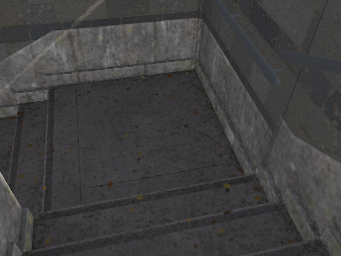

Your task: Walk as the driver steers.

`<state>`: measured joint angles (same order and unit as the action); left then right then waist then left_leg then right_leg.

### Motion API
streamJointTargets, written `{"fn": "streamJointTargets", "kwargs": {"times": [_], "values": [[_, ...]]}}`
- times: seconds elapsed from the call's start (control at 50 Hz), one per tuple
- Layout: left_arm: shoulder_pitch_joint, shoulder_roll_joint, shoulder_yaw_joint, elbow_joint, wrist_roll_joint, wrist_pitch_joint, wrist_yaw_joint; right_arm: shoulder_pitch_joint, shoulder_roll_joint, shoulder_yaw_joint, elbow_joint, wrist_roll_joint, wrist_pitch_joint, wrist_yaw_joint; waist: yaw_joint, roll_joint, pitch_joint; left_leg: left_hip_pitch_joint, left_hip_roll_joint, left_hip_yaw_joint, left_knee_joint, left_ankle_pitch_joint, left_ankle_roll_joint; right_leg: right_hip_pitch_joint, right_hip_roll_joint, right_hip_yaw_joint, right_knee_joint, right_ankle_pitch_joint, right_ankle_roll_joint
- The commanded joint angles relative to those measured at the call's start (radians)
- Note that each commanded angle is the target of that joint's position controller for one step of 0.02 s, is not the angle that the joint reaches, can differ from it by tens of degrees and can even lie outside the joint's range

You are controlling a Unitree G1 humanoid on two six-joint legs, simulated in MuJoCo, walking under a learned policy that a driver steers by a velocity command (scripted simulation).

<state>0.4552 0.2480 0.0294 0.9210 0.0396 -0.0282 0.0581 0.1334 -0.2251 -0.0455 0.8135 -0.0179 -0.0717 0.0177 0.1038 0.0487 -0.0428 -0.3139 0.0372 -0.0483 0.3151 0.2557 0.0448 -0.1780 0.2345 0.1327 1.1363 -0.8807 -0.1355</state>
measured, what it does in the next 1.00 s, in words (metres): goes down, turning left: right foot 0.15 m lower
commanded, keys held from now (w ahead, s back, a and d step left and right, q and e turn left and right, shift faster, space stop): w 0.26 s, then q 0.74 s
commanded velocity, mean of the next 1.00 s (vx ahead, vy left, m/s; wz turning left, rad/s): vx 0.24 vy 0.00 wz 0.26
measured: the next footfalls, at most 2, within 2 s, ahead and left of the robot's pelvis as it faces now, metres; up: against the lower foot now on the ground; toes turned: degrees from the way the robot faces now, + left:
right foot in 0.56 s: +0.45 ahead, -0.03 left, -0.15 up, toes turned +5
left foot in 1.10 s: +0.34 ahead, +0.20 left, -0.15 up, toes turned +23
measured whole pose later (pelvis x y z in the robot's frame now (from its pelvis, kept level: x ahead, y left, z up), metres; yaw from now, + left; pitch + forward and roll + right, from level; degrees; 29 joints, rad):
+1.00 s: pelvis +0.32 +0.05 -0.20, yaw +19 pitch +0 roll +0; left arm 0.34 0.26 0.01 0.77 0.04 0.01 0.06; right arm 0.00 -0.22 -0.01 0.56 -0.03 0.13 0.00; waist 0.04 0.01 0.00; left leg -0.77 0.00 -0.02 1.30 -0.21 -0.04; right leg -0.37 -0.10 -0.22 0.60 -0.23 -0.04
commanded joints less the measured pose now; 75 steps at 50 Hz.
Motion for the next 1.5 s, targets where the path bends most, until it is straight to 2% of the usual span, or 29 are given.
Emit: {"fn": "streamJointTargets", "kwargs": {"times": [0.02,0.06,0.08,0.12,0.18,0.22,0.26,0.3,0.36,0.52,0.56,0.58,0.6,0.64,0.68,0.72,0.76,0.88,0.94,1.04,1.08,1.1,1.12,1.14,1.16,1.18,1.24,1.36,1.5], "values": [[0.14,0.049,0.023,0.022,-0.035,-0.01,-0.02,0.457,-0.14,-0.042,0.127,-0.003,0.011,-0.012,-0.133,0.203,-0.126,0.675,0.154,-0.087,0.314,0.317,0.078,-0.48,-0.074,0.049,0.6,0.153,-0.055],[0.128,0.104,0.025,-0.03,-0.04,-0.02,-0.006,0.54,-0.188,-0.047,0.116,0.034,0.022,0.007,-0.191,0.273,-0.277,0.823,0.391,-0.472,0.264,-0.22,0.261,-0.889,-0.096,-0.063,1.023,0.073,-0.015],[-0.052,0.13,0.032,-0.046,-0.001,-0.013,-0.005,0.471,-0.174,-0.051,0.112,0.046,0.026,-0.015,-0.207,0.171,-0.114,0.662,0.38,-0.578,0.052,-0.618,0.306,-1.019,-0.131,-0.105,0.926,0.237,0.007],[-0.234,0.093,0.027,-0.08,0.023,0.012,-0.013,0.353,-0.101,-0.017,0.102,-0.012,0.011,-0.024,-0.155,-0.059,0.133,0.213,0.312,-0.476,0.034,-0.528,0.264,-0.89,-0.226,-0.017,0.667,0.437,0.025],[-0.178,0.044,0.02,-0.036,0.006,0.025,-0.043,0.267,-0.057,0.009,0.135,0.003,-0.028,-0.023,-0.016,0.004,0.166,-0.112,0.12,-0.251,0.037,-0.351,0.142,-0.63,-0.261,-0.002,0.167,0.737,0.053],[-0.273,0.023,0.019,-0.043,0.027,0.03,-0.058,0.299,-0.091,0.002,0.141,0.021,-0.033,-0.024,-0.052,0.083,0.117,-0.1,0.108,-0.199,0.011,-0.102,0.163,-0.486,-0.267,-0.114,-0.08,0.887,0.086],[-0.243,0.009,0.019,-0.013,0.01,0.038,-0.067,0.362,-0.093,0.001,0.154,0.013,-0.023,-0.024,-0.057,0.107,0.047,0.006,0.129,-0.198,0.079,0.087,0.143,-0.454,-0.27,-0.123,-0.049,0.99,0.075],[-0.367,0.019,0.025,-0.019,0.004,0.028,-0.071,0.454,-0.011,0.023,0.178,0.025,-0.008,-0.046,-0.102,-0.003,0.083,0.149,0.103,-0.242,0.154,0.0,0.138,-0.583,-0.296,-0.075,-0.168,1.099,0.065],[-0.494,-0.014,0.01,-0.045,0.022,-0.005,-0.08,0.535,0.005,0.038,0.192,0.014,-0.01,-0.078,-0.169,-0.036,0.107,0.188,0.025,-0.216,0.291,-0.099,0.132,-0.581,-0.252,-0.112,-0.452,1.259,0.096],[-0.407,-0.002,-0.011,-0.092,-0.039,-0.056,-0.058,0.478,-0.001,0.018,0.171,-0.015,0.03,-0.061,-0.224,0.025,0.128,0.172,-0.08,-0.297,0.648,-0.12,0.102,-0.193,-0.28,-0.057,-0.996,1.391,0.109],[-0.178,0.052,0.007,-0.026,-0.005,-0.051,-0.039,0.477,-0.042,0.007,0.153,0.012,0.056,-0.05,-0.142,-0.062,0.04,-0.083,-0.131,-0.197,0.979,-0.31,0.072,0.218,-0.333,-0.13,-0.961,1.643,0.104],[-0.039,0.127,0.025,-0.003,0.002,-0.047,-0.04,0.52,-0.017,0.0,0.125,0.048,0.067,-0.059,-0.099,-0.222,-0.118,-0.452,-0.207,-0.072,1.352,-1.061,0.01,0.678,-0.563,0.005,-0.606,2.271,0.009],[-0.001,0.107,0.024,-0.027,-0.04,-0.032,-0.056,0.591,-0.061,-0.002,0.099,0.087,0.08,-0.084,-0.068,-0.227,-0.388,-0.554,-0.195,-0.007,1.698,-1.353,0.011,0.88,-0.746,0.086,-0.397,2.309,-0.118],[-0.11,0.032,0.006,-0.105,-0.046,-0.028,-0.058,0.418,-0.095,-0.004,0.041,0.029,0.088,-0.086,-0.064,-0.057,-0.353,-0.65,-0.094,0.005,1.719,-1.178,0.005,0.653,-0.703,0.067,-0.532,1.775,-0.186],[-0.18,0.084,0.022,-0.13,-0.025,-0.024,-0.017,0.268,-0.061,0.007,-0.032,-0.03,0.129,-0.075,-0.106,-0.095,-0.185,-0.668,-0.069,0.04,1.741,-0.955,-0.04,0.269,-0.722,0.126,-0.748,1.331,-0.276],[-0.17,0.076,0.008,-0.117,-0.001,-0.019,-0.019,0.181,-0.038,0.007,-0.083,-0.023,0.16,-0.069,-0.145,-0.097,-0.02,-0.573,-0.064,0.028,1.604,-0.726,-0.048,-0.081,-0.595,-0.013,-0.783,1.184,-0.178],[-0.176,0.069,-0.003,-0.118,-0.017,-0.02,-0.009,0.092,0.014,0.023,-0.142,-0.009,0.174,-0.062,-0.164,-0.123,0.039,-0.583,-0.078,0.014,1.49,-0.558,-0.066,-0.234,-0.548,-0.074,-0.766,1.077,-0.133],[-0.145,0.093,-0.023,-0.188,-0.015,0.002,0.006,-0.049,-0.006,0.025,-0.262,-0.019,0.2,-0.045,-0.149,-0.177,-0.038,-0.681,-0.089,0.005,1.415,-0.45,-0.115,-0.129,-0.56,-0.035,-0.743,0.826,-0.12],[-0.168,0.126,-0.002,-0.226,-0.002,0.015,0.01,-0.121,-0.047,0.026,-0.317,-0.021,0.203,-0.016,-0.128,-0.184,-0.012,-0.571,-0.032,0.013,1.088,-0.414,-0.107,-0.115,-0.549,-0.06,-0.806,0.565,-0.061],[-0.198,0.216,0.05,-0.279,0.009,0.052,-0.005,-0.072,-0.081,0.024,-0.323,0.035,0.177,0.005,-0.109,-0.232,-0.02,-0.073,-0.037,0.107,0.588,-0.716,-0.002,-0.202,-0.566,-0.173,-0.796,0.44,-0.016],[-0.181,0.196,0.055,-0.281,0.007,0.079,-0.002,0.125,-0.106,0.008,-0.24,0.056,0.16,0.021,-0.16,-0.107,-0.003,0.201,-0.089,0.123,0.326,-0.73,0.024,-0.304,-0.505,-0.241,-0.604,0.268,0.028],[-0.14,0.146,0.047,-0.265,0.012,0.084,-0.018,0.239,-0.131,-0.001,-0.2,0.056,0.137,0.017,-0.181,0.118,0.047,0.316,-0.069,-0.006,0.215,-0.71,0.021,-0.475,-0.42,-0.344,-0.295,0.208,0.088],[-0.168,0.01,0.015,-0.333,0.021,0.093,-0.039,0.324,-0.232,-0.006,-0.242,0.051,0.107,0.022,-0.162,0.337,0.087,0.349,0.306,-0.606,0.21,-0.567,0.089,-0.868,-0.319,-0.289,0.184,-0.02,0.151],[-0.406,0.094,0.025,-0.434,0.031,0.068,-0.051,0.369,-0.32,-0.036,-0.256,0.032,0.117,-0.003,-0.292,0.196,0.083,0.319,0.34,-0.815,-0.035,-0.275,0.182,-1.023,-0.201,-0.066,0.179,0.122,0.185],[-0.434,0.07,0.015,-0.462,0.02,0.043,-0.05,0.321,-0.317,-0.034,-0.241,-0.009,0.113,-0.041,-0.223,0.177,0.112,0.267,0.321,-0.787,-0.017,-0.248,0.188,-1.024,-0.197,-0.013,0.251,0.236,0.195],[-0.401,0.054,0.003,-0.451,0.021,0.027,-0.041,0.22,-0.282,-0.027,-0.241,-0.01,0.116,-0.067,-0.146,0.195,0.106,0.219,0.262,-0.616,0.05,-0.301,0.183,-1.024,-0.201,-0.024,0.284,0.363,0.203],[-0.305,0.063,0.006,-0.389,0.029,0.081,-0.025,0.076,-0.148,0.023,-0.258,0.003,0.107,-0.062,-0.045,0.127,-0.026,0.004,0.125,-0.365,0.141,-0.054,0.155,-0.802,-0.167,-0.103,0.507,0.56,0.224],[-0.334,0.021,-0.017,-0.41,-0.01,0.126,-0.034,0.179,-0.113,0.034,-0.196,0.005,0.09,-0.055,-0.064,0.022,-0.054,-0.017,0.096,-0.277,0.134,-0.163,0.167,-0.728,-0.139,-0.099,0.616,0.63,0.25],[-0.396,0.052,-0.021,-0.398,0.006,0.093,-0.083,0.287,-0.187,-0.015,-0.123,-0.013,0.089,-0.055,-0.18,0.091,0.052,0.173,0.163,-0.357,-0.028,-0.868,0.201,-0.668,-0.169,-0.029,0.057,0.645,0.173]]}}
